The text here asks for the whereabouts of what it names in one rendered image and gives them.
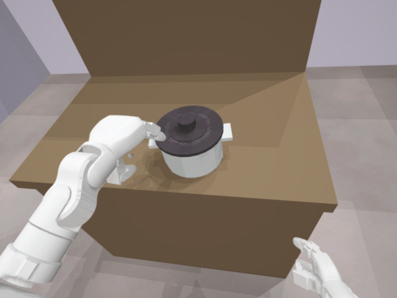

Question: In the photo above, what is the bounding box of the robot left upper arm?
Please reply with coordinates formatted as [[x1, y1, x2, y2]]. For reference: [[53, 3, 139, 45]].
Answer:
[[0, 282, 42, 298]]

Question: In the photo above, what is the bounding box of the table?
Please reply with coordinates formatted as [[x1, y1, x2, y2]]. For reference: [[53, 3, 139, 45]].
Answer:
[[9, 0, 338, 279]]

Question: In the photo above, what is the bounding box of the left robot forearm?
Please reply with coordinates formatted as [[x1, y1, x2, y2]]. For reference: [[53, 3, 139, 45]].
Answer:
[[0, 141, 117, 288]]

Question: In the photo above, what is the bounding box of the robot right hand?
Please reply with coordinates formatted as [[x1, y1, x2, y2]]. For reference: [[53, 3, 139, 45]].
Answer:
[[293, 237, 342, 298]]

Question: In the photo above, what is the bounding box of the right robot forearm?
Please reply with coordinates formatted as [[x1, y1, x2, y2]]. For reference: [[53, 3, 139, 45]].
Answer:
[[321, 280, 359, 298]]

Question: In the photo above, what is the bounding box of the pot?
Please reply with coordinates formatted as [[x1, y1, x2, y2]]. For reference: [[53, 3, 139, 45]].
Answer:
[[148, 123, 233, 178]]

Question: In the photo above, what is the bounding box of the lid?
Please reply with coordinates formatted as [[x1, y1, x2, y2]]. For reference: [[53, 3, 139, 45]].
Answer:
[[155, 106, 223, 157]]

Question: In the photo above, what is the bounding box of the knob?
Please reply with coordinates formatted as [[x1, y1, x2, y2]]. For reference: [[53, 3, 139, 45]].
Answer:
[[177, 113, 196, 131]]

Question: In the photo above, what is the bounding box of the robot left hand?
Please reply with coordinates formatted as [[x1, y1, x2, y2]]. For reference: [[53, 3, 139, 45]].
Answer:
[[89, 115, 166, 185]]

